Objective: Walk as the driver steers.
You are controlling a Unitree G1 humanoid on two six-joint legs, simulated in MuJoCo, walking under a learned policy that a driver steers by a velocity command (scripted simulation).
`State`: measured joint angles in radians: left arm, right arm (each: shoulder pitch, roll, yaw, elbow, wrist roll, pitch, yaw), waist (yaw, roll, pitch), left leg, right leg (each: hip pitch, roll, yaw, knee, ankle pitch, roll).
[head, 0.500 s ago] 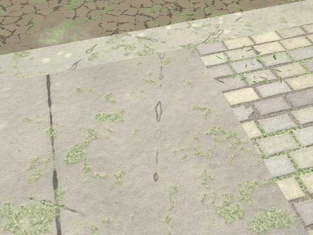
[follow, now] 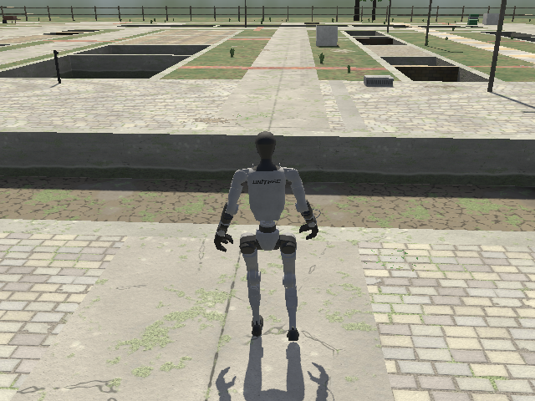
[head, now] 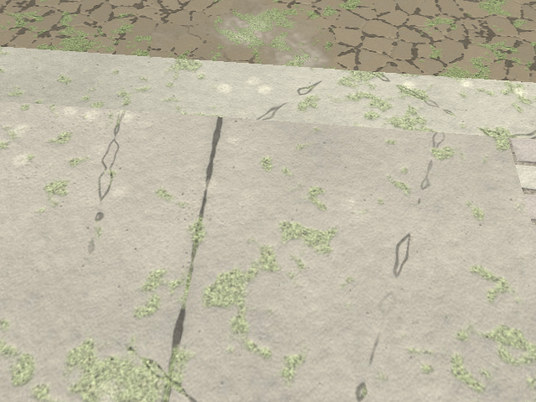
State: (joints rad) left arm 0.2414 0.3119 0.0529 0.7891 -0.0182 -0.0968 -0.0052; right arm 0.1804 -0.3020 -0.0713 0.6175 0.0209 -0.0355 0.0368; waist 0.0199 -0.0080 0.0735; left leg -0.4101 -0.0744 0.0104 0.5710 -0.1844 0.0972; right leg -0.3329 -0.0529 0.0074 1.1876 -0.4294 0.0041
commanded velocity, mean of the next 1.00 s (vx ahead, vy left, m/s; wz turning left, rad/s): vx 0.50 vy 0.00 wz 0.31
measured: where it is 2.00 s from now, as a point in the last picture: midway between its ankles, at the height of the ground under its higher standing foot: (238, 185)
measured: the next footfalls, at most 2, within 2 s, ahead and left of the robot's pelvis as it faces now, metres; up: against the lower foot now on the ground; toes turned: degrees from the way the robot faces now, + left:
right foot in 0.38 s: +0.41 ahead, -0.11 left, +0.00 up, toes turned +16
left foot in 0.86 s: +0.60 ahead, +0.21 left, +0.00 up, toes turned +17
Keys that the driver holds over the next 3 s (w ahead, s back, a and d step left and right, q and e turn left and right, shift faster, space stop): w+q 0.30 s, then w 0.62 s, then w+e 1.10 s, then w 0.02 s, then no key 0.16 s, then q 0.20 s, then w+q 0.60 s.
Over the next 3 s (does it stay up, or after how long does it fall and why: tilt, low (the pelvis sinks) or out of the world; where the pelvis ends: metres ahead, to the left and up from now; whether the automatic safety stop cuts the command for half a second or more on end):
stays up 1.29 0.05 -0.01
